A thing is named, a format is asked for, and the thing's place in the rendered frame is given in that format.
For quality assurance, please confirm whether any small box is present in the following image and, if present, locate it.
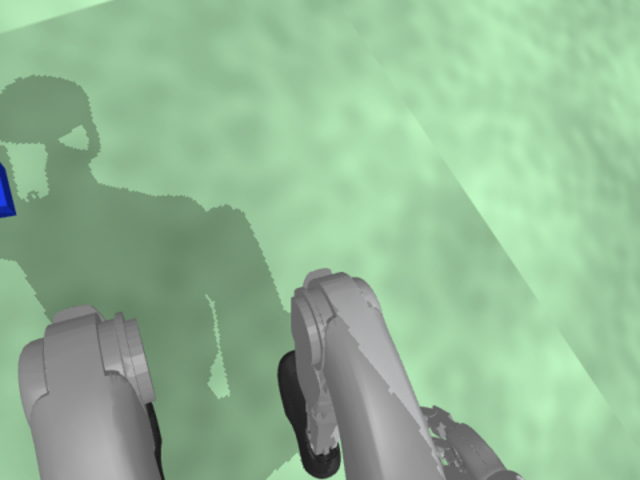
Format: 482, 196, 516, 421
0, 163, 16, 218

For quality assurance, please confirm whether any right robot foot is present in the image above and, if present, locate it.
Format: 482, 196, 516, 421
278, 350, 341, 479

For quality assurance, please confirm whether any left robot foot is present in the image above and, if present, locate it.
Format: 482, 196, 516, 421
146, 402, 165, 480

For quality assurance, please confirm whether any right robot hand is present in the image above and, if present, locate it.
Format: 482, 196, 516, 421
420, 405, 507, 480

